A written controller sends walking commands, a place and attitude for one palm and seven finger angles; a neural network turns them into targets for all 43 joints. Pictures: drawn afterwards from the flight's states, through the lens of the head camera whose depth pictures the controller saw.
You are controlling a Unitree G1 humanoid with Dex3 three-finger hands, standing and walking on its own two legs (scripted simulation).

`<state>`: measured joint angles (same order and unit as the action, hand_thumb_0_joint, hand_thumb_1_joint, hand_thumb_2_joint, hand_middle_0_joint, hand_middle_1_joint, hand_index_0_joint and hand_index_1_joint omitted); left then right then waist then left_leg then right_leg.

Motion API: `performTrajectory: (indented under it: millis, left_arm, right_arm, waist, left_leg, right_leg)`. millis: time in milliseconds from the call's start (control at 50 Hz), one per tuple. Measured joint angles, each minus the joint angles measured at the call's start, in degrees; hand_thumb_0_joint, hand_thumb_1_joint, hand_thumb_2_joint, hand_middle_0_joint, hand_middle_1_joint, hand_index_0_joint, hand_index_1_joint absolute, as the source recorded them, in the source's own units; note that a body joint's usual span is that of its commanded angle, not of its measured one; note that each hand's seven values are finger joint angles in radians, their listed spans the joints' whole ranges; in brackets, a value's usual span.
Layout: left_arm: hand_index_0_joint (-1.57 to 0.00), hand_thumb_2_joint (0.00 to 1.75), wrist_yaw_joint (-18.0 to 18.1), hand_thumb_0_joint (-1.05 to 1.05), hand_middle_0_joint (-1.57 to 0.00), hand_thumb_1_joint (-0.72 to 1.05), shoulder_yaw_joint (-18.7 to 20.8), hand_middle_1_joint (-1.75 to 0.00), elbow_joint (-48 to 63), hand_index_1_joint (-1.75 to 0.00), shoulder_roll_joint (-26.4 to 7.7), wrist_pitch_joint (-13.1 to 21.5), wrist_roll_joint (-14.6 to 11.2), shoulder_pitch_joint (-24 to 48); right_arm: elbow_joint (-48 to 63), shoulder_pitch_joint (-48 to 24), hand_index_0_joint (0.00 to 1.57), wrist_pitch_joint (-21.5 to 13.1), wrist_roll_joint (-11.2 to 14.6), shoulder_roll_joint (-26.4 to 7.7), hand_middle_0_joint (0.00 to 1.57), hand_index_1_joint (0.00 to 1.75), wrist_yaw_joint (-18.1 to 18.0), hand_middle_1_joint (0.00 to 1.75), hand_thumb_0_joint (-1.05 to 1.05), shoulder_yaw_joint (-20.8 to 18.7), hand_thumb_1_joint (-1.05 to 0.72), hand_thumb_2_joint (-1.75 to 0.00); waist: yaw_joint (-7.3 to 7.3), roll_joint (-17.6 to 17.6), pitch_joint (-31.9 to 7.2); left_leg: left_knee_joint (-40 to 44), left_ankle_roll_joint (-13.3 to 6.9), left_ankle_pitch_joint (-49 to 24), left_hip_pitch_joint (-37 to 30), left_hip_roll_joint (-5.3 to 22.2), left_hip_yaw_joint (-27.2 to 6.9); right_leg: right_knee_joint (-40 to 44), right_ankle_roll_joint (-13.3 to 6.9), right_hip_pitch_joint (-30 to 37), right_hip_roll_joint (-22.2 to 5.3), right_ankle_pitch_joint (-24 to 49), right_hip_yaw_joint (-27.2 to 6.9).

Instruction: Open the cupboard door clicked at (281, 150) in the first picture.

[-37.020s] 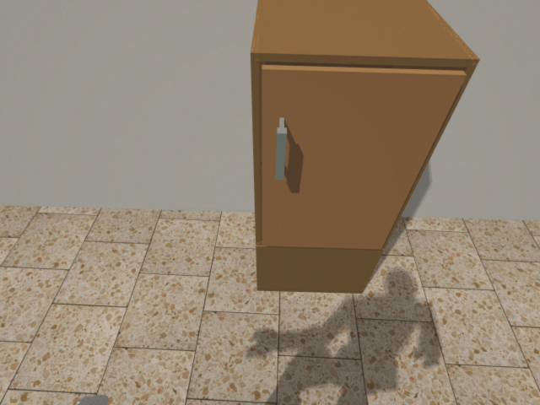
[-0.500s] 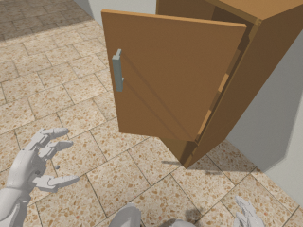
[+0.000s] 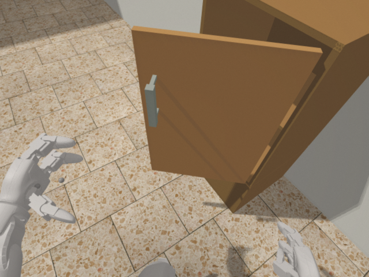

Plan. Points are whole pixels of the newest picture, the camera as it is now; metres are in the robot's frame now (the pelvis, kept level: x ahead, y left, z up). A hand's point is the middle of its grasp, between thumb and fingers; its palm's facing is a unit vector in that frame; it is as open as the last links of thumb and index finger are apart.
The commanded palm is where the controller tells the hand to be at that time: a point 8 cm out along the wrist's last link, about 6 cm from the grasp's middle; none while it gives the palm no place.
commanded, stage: raise the hand with hooked fingers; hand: left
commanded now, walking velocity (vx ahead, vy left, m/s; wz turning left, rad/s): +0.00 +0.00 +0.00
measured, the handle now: (153, 101) +0.51 +0.13 +0.06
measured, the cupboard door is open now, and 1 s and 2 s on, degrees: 48 48 48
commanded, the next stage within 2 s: move the hooked fingers beside the handle in 0.62 s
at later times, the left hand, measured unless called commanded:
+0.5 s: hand (73, 174) +0.28 +0.24 +0.08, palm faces -0.03 -1.00 -0.03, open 14.0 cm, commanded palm +0.25 +0.29 +0.09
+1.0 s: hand (86, 162) +0.31 +0.23 +0.08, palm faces -0.05 -1.00 -0.01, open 14.0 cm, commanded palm +0.29 +0.28 +0.08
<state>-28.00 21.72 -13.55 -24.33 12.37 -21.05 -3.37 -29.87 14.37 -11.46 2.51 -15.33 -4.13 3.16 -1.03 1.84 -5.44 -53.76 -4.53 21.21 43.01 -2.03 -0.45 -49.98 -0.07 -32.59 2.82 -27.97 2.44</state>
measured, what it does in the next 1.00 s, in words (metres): stands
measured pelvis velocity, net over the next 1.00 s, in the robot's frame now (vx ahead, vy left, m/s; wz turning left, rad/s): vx -0.01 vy -0.03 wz -0.01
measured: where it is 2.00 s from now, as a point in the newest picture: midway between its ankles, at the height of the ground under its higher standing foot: outside the picture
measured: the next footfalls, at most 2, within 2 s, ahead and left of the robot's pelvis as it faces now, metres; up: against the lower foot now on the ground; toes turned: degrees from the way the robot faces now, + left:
none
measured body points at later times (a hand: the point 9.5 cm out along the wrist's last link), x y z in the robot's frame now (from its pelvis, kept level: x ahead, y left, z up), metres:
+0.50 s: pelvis -0.01 -0.02 +0.01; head +0.03 -0.01 +0.45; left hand +0.28 +0.30 +0.09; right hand +0.13 -0.28 -0.07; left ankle +0.05 +0.06 -0.69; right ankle -0.03 -0.13 -0.69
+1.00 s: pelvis -0.01 -0.03 +0.00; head +0.04 -0.02 +0.45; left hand +0.31 +0.28 +0.08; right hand +0.14 -0.28 -0.08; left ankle +0.05 +0.06 -0.69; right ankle -0.03 -0.13 -0.69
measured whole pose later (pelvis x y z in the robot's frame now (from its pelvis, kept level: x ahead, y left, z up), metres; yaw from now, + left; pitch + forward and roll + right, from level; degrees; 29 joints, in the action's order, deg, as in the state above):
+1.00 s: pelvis -0.01 -0.03 +0.00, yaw -1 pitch +10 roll -3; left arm -30.1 22.0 -29.7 -25.1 14.7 -19.9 9.4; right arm -32.6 16.0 -9.2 3.4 -16.6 -5.0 2.5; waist 0.8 1.6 -5.0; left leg -52.0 -2.6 19.8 42.1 -0.7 -0.7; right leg -49.9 -2.1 -32.8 4.1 -27.1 2.5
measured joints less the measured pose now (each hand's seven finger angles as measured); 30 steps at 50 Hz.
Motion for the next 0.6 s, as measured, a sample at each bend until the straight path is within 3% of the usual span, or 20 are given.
performTrajectory:
  millis: [200,380,600]
  left_arm:
    - [-0.30,0.30,-2.5,-0.01,-0.30,-0.50,2.1,-1.20,-7.8,-1.20,-2.3,-0.8,-0.3,6.1]
    - [-0.30,0.30,-2.9,-0.01,-0.30,-0.50,2.1,-1.20,-9.3,-1.20,-1.5,0.7,-0.5,5.0]
    - [-0.30,0.30,-2.6,-0.01,-0.30,-0.50,2.0,-1.20,-10.2,-1.20,-0.8,2.3,-0.5,4.8]
  right_arm:
    - [-0.7,1.6,0.20,2.3,0.5,-1.0,0.21,0.30,-0.5,0.30,0.01,-0.3,-0.90,-0.90]
    - [-0.7,3.3,0.20,2.9,0.8,-1.6,0.21,0.30,-0.1,0.30,0.02,-1.2,-0.90,-0.90]
    - [-1.6,2.8,0.20,2.5,0.9,-1.1,0.21,0.30,-0.5,0.30,0.02,-0.8,-0.90,-0.90]
  waist:
    - [1.07,-0.1,0.2]
    - [1.81,-0.2,0.1]
    - [1.72,0.0,0.4]
  left_leg:
    - [2.5,0.6,-1.1,-2.1,0.3,-0.1]
    - [3.3,1.1,-1.7,-2.6,0.9,0.2]
    - [2.9,1.9,-1.9,-2.5,1.4,-0.3]
  right_leg:
    - [2.1,-0.7,1.8,0.3,1.1,-0.1]
    - [2.1,-1.3,1.6,0.8,1.5,-0.5]
    - [1.4,-2.1,1.3,1.4,1.5,0.0]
